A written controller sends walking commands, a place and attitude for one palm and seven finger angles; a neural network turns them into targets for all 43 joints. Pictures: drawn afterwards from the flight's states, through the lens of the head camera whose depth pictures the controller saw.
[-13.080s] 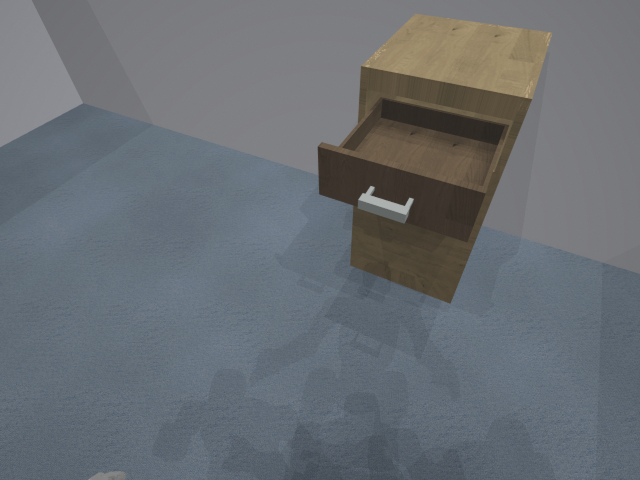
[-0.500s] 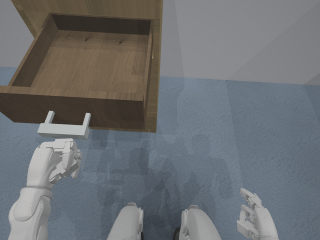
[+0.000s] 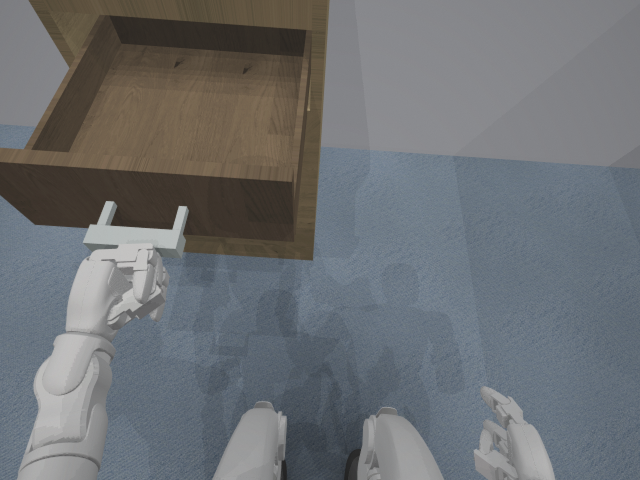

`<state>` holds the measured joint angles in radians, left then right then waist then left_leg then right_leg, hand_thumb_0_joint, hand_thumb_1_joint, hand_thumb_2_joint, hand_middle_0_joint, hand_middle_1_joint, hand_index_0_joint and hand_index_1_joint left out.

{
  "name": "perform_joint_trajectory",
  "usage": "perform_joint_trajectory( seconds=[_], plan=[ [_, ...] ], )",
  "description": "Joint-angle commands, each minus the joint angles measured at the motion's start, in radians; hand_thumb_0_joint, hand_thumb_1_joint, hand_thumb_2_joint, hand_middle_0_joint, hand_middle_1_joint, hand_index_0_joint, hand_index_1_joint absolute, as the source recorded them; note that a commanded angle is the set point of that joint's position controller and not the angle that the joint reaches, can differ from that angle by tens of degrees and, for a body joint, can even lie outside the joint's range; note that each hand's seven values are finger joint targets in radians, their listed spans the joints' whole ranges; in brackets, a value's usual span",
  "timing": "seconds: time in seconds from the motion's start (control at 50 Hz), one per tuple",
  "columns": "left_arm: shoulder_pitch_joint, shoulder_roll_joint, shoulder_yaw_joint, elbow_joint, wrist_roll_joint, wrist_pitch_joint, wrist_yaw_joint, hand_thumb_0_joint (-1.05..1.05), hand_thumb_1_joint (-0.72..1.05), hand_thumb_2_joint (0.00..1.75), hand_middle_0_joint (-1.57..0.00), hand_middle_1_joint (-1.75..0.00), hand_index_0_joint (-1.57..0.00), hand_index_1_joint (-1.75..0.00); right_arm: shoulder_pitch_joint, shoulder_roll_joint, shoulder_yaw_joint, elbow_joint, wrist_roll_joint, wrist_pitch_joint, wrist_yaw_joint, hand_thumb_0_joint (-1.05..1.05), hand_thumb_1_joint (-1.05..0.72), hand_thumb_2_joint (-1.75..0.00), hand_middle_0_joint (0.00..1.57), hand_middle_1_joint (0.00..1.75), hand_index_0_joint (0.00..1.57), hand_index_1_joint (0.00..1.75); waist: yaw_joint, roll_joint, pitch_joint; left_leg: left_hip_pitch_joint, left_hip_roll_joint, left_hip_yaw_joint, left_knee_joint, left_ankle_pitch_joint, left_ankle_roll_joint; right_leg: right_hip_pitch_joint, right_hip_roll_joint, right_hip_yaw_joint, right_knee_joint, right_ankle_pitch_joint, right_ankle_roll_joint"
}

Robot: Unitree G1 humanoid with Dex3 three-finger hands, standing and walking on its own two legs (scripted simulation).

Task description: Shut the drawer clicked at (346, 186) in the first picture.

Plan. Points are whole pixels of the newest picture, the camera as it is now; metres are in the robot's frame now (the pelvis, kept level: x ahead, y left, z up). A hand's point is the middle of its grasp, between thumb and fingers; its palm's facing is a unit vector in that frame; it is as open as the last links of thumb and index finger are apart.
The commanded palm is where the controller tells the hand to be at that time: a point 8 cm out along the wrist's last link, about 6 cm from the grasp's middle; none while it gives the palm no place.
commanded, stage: push the drawer shut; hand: left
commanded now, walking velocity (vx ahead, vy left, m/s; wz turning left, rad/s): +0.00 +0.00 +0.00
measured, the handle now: (141, 226) +0.40 +0.25 +0.03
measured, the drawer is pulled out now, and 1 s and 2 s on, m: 0.27 0.15 0.03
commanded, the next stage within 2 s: none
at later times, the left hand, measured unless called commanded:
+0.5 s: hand (169, 243) +0.38 +0.21 +0.03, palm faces -0.02 -1.00 -0.05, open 3.2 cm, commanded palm +0.37 +0.25 +0.04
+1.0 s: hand (179, 200) +0.44 +0.21 +0.03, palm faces -0.02 -1.00 -0.04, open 3.2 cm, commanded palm +0.43 +0.25 +0.04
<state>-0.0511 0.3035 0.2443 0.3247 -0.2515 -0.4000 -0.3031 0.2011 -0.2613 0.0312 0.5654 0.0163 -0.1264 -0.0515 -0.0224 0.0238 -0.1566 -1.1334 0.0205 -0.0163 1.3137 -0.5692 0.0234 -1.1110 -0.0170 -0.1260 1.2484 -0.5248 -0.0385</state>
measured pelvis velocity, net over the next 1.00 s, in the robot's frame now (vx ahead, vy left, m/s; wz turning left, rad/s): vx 0.00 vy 0.00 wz -0.03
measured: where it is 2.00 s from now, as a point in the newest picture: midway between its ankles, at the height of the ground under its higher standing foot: outside the picture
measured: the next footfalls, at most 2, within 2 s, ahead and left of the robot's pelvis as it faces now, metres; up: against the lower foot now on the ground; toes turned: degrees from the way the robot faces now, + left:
none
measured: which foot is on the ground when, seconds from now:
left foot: down 0.00-1.00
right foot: down 0.00-1.00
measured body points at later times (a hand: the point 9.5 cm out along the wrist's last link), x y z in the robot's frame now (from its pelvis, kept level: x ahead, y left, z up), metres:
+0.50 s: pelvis -0.01 +0.00 +0.00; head +0.12 +0.02 +0.44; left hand +0.38 +0.26 +0.03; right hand +0.12 -0.26 -0.10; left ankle +0.03 +0.10 -0.62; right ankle +0.04 -0.11 -0.62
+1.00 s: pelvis +0.00 +0.00 +0.00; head +0.14 +0.02 +0.42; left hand +0.44 +0.27 +0.03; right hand +0.07 -0.26 -0.11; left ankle +0.03 +0.10 -0.62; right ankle +0.04 -0.11 -0.62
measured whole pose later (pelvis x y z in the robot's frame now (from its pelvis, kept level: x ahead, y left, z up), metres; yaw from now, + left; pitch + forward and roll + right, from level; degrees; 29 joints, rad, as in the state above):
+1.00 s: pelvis +0.00 +0.00 +0.00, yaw -2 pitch +25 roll -3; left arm -0.59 0.44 0.39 0.88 -0.18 -0.45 -0.33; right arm 0.28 -0.27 0.04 0.62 0.00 -0.03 -0.03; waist -0.11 0.02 -0.14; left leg -1.19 0.04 0.00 1.31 -0.56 0.03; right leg -1.18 0.00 -0.11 1.24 -0.50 -0.03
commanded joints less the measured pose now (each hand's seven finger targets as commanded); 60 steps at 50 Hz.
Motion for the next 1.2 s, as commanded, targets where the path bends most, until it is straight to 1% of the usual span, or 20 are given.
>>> perform_joint_trajectory(
  seconds=[0.0, 0.04, 0.08, 0.18, 0.2, 0.26, 0.3, 0.32, 0.44, 0.5, 0.54, 0.62, 0.78, 0.88, 0.96, 1.04, 1.06, 1.12, 1.16, 1.18],
  plan=[
    [-0.269, 0.181, 0.075, -0.190, -0.019, -0.072, 0.014, 0.00, 0.90, 0.90, -1.40, -1.60, -1.40, -1.60, 0.033, -0.153, -0.067, -0.111, 0.005, -0.044, -0.015, 0.00, -0.90, -0.90, 0.20, 0.30, 0.20, 0.30, -0.031, 0.051, -0.388, 0.264, -0.015, -0.049, -0.204, 0.269, 0.000, 0.232, 0.028, 0.084, -0.173, 0.175, 0.007],
    [-0.303, 0.169, 0.063, -0.180, -0.015, -0.076, 0.016, 0.00, 0.90, 0.90, -1.40, -1.60, -1.40, -1.60, 0.030, -0.149, -0.065, -0.108, 0.004, -0.039, -0.012, 0.00, -0.90, -0.90, 0.20, 0.30, 0.20, 0.30, -0.035, 0.069, -0.388, 0.269, -0.015, -0.044, -0.209, 0.257, -0.001, 0.229, 0.027, 0.088, -0.180, 0.167, 0.010],
    [-0.313, 0.164, 0.065, -0.139, -0.014, -0.076, 0.020, 0.00, 0.90, 0.90, -1.40, -1.60, -1.40, -1.60, 0.034, -0.146, -0.064, -0.106, 0.005, -0.034, -0.011, 0.00, -0.90, -0.90, 0.20, 0.30, 0.20, 0.30, -0.040, 0.040, -0.372, 0.248, -0.017, -0.039, -0.209, 0.239, 0.002, 0.240, 0.027, 0.094, -0.191, 0.157, 0.013],
    [-0.442, 0.210, 0.092, -0.065, -0.003, -0.092, 0.020, 0.00, 0.90, 0.90, -1.40, -1.60, -1.40, -1.60, 0.042, -0.149, -0.060, -0.091, 0.003, -0.023, -0.015, 0.00, -0.90, -0.90, 0.20, 0.30, 0.20, 0.30, -0.043, 0.076, -0.359, 0.231, -0.017, -0.035, -0.210, 0.196, 0.000, 0.227, 0.027, 0.105, -0.195, 0.118, 0.010],
    [-0.439, 0.232, 0.110, -0.042, -0.004, -0.092, 0.019, 0.00, 0.90, 0.90, -1.40, -1.60, -1.40, -1.60, 0.049, -0.155, -0.060, -0.093, 0.003, -0.019, -0.016, 0.00, -0.90, -0.90, 0.20, 0.30, 0.20, 0.30, -0.043, 0.053, -0.361, 0.226, -0.015, -0.039, -0.209, 0.201, 0.002, 0.231, 0.032, 0.103, -0.191, 0.119, 0.008],
    [-0.508, 0.221, 0.097, -0.008, -0.001, -0.094, 0.013, 0.00, 0.90, 0.90, -1.40, -1.60, -1.40, -1.60, 0.057, -0.153, -0.059, -0.082, 0.005, -0.013, -0.016, 0.00, -0.90, -0.90, 0.20, 0.30, 0.20, 0.30, -0.051, 0.080, -0.374, 0.243, -0.014, -0.037, -0.210, 0.216, 0.000, 0.226, 0.030, 0.105, -0.194, 0.139, 0.010],
    [-0.536, 0.240, 0.110, 0.030, -0.001, -0.094, 0.010, 0.00, 0.90, 0.90, -1.40, -1.60, -1.40, -1.60, 0.068, -0.160, -0.060, -0.079, 0.003, -0.007, -0.017, 0.00, -0.90, -0.90, 0.20, 0.30, 0.20, 0.30, -0.059, 0.040, -0.387, 0.239, -0.013, -0.043, -0.205, 0.221, 0.004, 0.223, 0.034, 0.100, -0.187, 0.142, 0.010],
    [-0.542, 0.253, 0.121, 0.041, 0.006, -0.097, 0.008, 0.00, 0.90, 0.90, -1.40, -1.60, -1.40, -1.60, 0.069, -0.160, -0.060, -0.077, 0.004, -0.003, -0.017, 0.00, -0.90, -0.90, 0.20, 0.30, 0.20, 0.30, -0.047, 0.069, -0.392, 0.248, -0.012, -0.041, -0.211, 0.228, -0.001, 0.223, 0.032, 0.101, -0.187, 0.146, 0.009],
    [-0.619, 0.230, 0.091, 0.081, 0.010, -0.100, 0.003, 0.00, 0.90, 0.90, -1.40, -1.60, -1.40, -1.60, 0.092, -0.160, -0.060, -0.068, 0.002, 0.008, -0.006, 0.00, -0.90, -0.90, 0.20, 0.30, 0.20, 0.30, -0.058, 0.100, -0.418, 0.302, -0.010, -0.047, -0.219, 0.267, -0.007, 0.205, 0.035, 0.095, -0.186, 0.178, 0.008],
    [-0.660, 0.272, 0.128, 0.164, 0.016, -0.101, 0.011, 0.00, 0.90, 0.90, -1.40, -1.60, -1.40, -1.60, 0.108, -0.168, -0.059, -0.054, -0.001, 0.018, -0.008, 0.00, -0.90, -0.90, 0.20, 0.30, 0.20, 0.30, -0.073, 0.024, -0.381, 0.238, -0.009, -0.045, -0.206, 0.240, 0.003, 0.214, 0.039, 0.097, -0.188, 0.165, 0.011],
    [-0.721, 0.287, 0.131, 0.183, 0.027, -0.110, 0.007, 0.00, 0.90, 0.90, -1.40, -1.60, -1.40, -1.60, 0.109, -0.165, -0.057, -0.048, -0.001, 0.024, -0.007, 0.00, -0.90, -0.90, 0.20, 0.30, 0.20, 0.30, -0.071, 0.072, -0.392, 0.233, -0.011, -0.038, -0.203, 0.227, 0.000, 0.212, 0.035, 0.106, -0.186, 0.155, 0.011],
    [-0.734, 0.314, 0.161, 0.231, 0.029, -0.118, -0.002, 0.00, 0.90, 0.90, -1.40, -1.60, -1.40, -1.60, 0.127, -0.168, -0.059, -0.044, -0.006, 0.035, -0.004, 0.00, -0.90, -0.90, 0.20, 0.30, 0.20, 0.30, -0.067, 0.074, -0.439, 0.250, -0.011, -0.034, -0.193, 0.275, 0.001, 0.231, 0.038, 0.108, -0.179, 0.202, 0.010],
    [-0.821, 0.378, 0.205, 0.319, 0.033, -0.117, -0.022, 0.00, 0.90, 0.90, -1.40, -1.60, -1.40, -1.60, 0.153, -0.174, -0.057, -0.034, -0.008, 0.056, 0.004, 0.00, -0.90, -0.90, 0.20, 0.30, 0.20, 0.30, -0.075, 0.081, -0.443, 0.214, -0.007, -0.030, -0.179, 0.286, 0.004, 0.243, 0.040, 0.117, -0.173, 0.223, 0.013],
    [-0.877, 0.388, 0.207, 0.336, 0.041, -0.121, -0.020, 0.00, 0.90, 0.90, -1.40, -1.60, -1.40, -1.60, 0.173, -0.180, -0.060, -0.027, -0.011, 0.069, 0.008, 0.00, -0.90, -0.90, 0.20, 0.30, 0.20, 0.30, -0.087, 0.091, -0.472, 0.254, -0.003, -0.039, -0.176, 0.324, 0.003, 0.219, 0.043, 0.108, -0.164, 0.249, 0.013],
    [-0.936, 0.363, 0.172, 0.334, 0.057, -0.125, -0.009, 0.00, 0.90, 0.90, -1.40, -1.60, -1.40, -1.60, 0.190, -0.183, -0.063, -0.018, -0.015, 0.077, 0.015, 0.00, -0.90, -0.90, 0.20, 0.30, 0.20, 0.30, -0.100, 0.141, -0.496, 0.331, 0.002, -0.057, -0.183, 0.367, -0.006, 0.162, 0.045, 0.093, -0.158, 0.252, 0.010],
    [-0.992, 0.392, 0.186, 0.362, 0.071, -0.135, 0.008, 0.00, 0.90, 0.90, -1.40, -1.60, -1.40, -1.60, 0.204, -0.186, -0.062, -0.006, -0.020, 0.085, 0.018, 0.00, -0.90, -0.90, 0.20, 0.30, 0.20, 0.30, -0.108, 0.109, -0.493, 0.314, 0.001, -0.060, -0.180, 0.360, -0.003, 0.176, 0.046, 0.094, -0.161, 0.250, 0.011],
    [-1.006, 0.367, 0.165, 0.362, 0.073, -0.139, 0.010, 0.00, 0.90, 0.90, -1.40, -1.60, -1.40, -1.60, 0.203, -0.182, -0.061, -0.004, -0.020, 0.086, 0.018, 0.00, -0.90, -0.90, 0.20, 0.30, 0.20, 0.30, -0.118, 0.115, -0.490, 0.319, 0.001, -0.058, -0.179, 0.363, -0.001, 0.170, 0.046, 0.095, -0.166, 0.256, 0.013],
    [-1.036, 0.410, 0.197, 0.409, 0.086, -0.150, 0.017, 0.00, 0.90, 0.90, -1.40, -1.60, -1.40, -1.60, 0.212, -0.186, -0.060, 0.005, -0.025, 0.093, 0.020, 0.00, -0.90, -0.90, 0.20, 0.30, 0.20, 0.30, -0.115, 0.124, -0.486, 0.304, 0.000, -0.057, -0.174, 0.348, -0.001, 0.164, 0.047, 0.098, -0.163, 0.242, 0.012],
    [-1.089, 0.408, 0.186, 0.450, 0.091, -0.153, 0.018, 0.00, 0.90, 0.90, -1.40, -1.60, -1.40, -1.60, 0.211, -0.185, -0.056, 0.009, -0.025, 0.097, 0.018, 0.00, -0.90, -0.90, 0.20, 0.30, 0.20, 0.30, -0.138, 0.091, -0.447, 0.261, 0.000, -0.056, -0.172, 0.299, 0.004, 0.160, 0.047, 0.100, -0.171, 0.209, 0.015],
    [-1.109, 0.427, 0.196, 0.439, 0.093, -0.160, 0.019, 0.00, 0.90, 0.90, -1.40, -1.60, -1.40, -1.60, 0.212, -0.186, -0.054, 0.008, -0.027, 0.097, 0.017, 0.00, -0.90, -0.90, 0.20, 0.30, 0.20, 0.30, -0.132, 0.113, -0.471, 0.261, -0.002, -0.054, -0.169, 0.306, 0.006, 0.173, 0.046, 0.105, -0.168, 0.217, 0.014]
  ],
)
